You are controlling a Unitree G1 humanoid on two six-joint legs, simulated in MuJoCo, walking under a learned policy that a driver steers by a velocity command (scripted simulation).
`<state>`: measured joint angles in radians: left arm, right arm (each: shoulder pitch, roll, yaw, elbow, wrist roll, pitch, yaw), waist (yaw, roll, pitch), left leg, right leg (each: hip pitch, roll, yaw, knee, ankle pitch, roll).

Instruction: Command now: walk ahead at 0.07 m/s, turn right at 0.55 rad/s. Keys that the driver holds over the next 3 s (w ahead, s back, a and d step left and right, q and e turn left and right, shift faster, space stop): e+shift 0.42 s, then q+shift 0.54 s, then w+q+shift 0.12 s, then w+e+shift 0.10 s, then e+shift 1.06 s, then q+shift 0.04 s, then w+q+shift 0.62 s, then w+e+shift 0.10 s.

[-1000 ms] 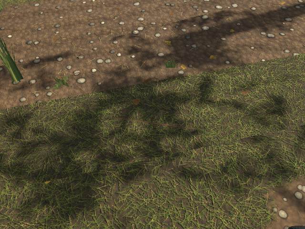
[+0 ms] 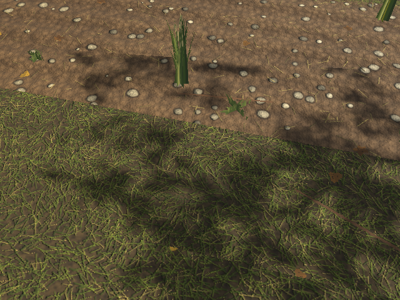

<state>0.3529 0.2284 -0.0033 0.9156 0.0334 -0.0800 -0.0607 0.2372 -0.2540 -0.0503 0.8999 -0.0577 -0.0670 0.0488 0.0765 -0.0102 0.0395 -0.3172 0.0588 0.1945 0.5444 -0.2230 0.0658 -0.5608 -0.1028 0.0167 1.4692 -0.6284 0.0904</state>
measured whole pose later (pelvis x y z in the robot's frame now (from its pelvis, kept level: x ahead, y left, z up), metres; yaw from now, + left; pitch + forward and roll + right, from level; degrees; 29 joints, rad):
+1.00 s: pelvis +0.11 -0.07 +0.02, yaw -8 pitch +0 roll +0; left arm 0.20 0.33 0.11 0.68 0.08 -0.10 0.05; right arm 0.19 -0.29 -0.03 0.79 -0.04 -0.02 0.10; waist 0.04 0.02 0.08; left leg -0.36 0.07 0.08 0.64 -0.24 -0.01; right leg -0.04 -0.07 -0.23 0.28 -0.24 -0.01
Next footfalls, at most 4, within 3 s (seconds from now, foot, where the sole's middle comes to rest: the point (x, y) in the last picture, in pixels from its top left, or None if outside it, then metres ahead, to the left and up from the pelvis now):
0.28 right None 0.08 -0.19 -0.77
1.12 left None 0.21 0.09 -0.77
1.52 right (232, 298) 0.50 -0.04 -0.77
1.82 left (160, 271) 0.57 0.20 -0.77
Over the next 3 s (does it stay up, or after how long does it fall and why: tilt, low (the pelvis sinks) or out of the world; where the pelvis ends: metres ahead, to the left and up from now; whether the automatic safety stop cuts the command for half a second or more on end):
stays up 0.73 0.05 -0.10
